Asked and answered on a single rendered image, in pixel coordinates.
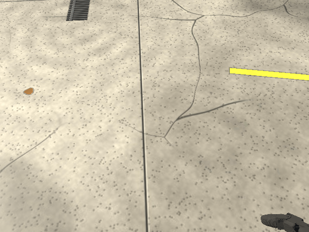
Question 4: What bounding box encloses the robot right hand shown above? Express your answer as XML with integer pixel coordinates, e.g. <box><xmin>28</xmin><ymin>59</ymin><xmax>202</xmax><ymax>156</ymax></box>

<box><xmin>261</xmin><ymin>213</ymin><xmax>309</xmax><ymax>232</ymax></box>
